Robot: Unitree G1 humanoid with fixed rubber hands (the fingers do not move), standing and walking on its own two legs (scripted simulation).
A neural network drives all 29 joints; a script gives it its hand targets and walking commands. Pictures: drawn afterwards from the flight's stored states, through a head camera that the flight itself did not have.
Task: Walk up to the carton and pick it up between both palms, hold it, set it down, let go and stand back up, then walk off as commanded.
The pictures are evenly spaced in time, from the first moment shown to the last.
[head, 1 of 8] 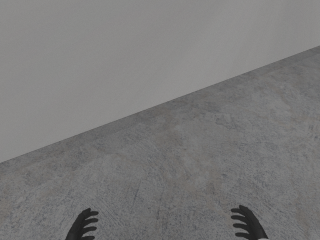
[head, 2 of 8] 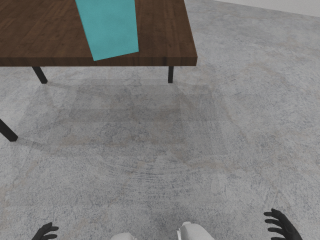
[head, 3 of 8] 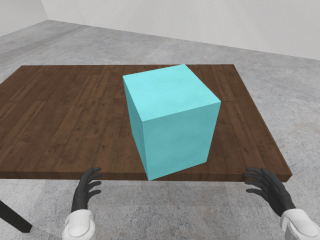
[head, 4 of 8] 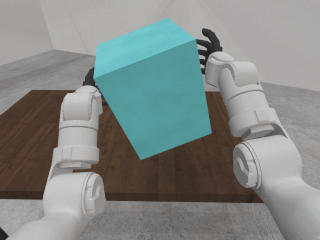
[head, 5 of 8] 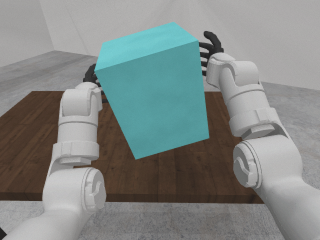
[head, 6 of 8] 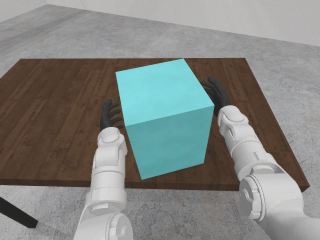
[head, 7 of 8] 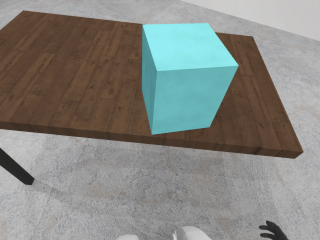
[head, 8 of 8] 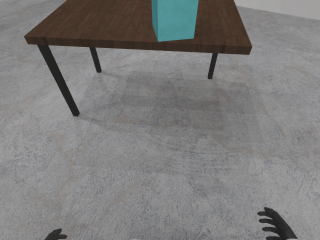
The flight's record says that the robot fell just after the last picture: no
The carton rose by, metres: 0.22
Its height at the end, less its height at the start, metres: +0.00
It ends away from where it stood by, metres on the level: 0.05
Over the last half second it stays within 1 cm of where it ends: yes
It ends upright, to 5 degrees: yes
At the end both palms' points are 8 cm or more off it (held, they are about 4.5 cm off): yes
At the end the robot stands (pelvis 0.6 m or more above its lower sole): yes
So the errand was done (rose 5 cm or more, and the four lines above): yes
